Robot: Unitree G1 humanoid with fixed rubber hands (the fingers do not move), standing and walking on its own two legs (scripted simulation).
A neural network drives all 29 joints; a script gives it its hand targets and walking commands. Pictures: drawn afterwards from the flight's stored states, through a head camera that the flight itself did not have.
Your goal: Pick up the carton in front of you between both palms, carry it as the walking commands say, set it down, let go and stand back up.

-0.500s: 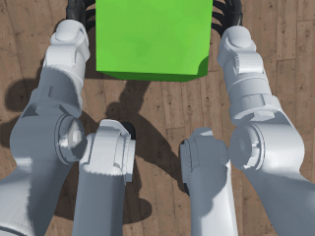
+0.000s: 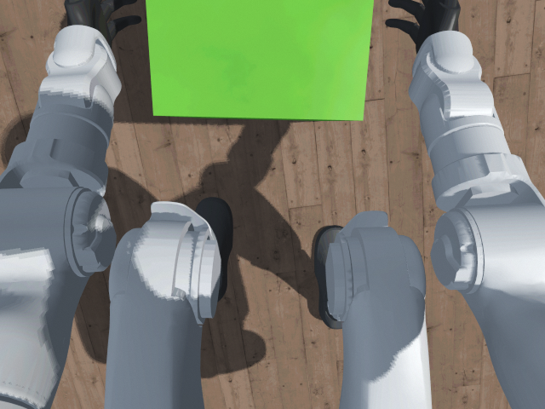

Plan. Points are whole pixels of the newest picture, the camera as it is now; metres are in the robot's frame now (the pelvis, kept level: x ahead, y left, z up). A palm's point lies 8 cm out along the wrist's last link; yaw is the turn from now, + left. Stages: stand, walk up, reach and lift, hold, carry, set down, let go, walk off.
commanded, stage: set down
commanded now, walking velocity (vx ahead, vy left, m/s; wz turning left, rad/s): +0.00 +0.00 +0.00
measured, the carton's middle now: (262, 39) +0.52 +0.06 -0.24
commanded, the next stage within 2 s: let go in 1.10 s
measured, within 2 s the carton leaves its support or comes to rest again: neither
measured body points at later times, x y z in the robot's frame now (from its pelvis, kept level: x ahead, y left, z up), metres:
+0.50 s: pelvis +0.01 +0.00 +0.08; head +0.33 +0.03 +0.39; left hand +0.53 +0.25 -0.04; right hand +0.56 -0.13 -0.04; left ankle +0.13 +0.13 -0.33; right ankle +0.10 -0.12 -0.33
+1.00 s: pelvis +0.03 +0.01 +0.21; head +0.33 +0.04 +0.55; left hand +0.53 +0.26 +0.11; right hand +0.56 -0.14 +0.11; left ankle +0.13 +0.13 -0.33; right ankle +0.09 -0.12 -0.33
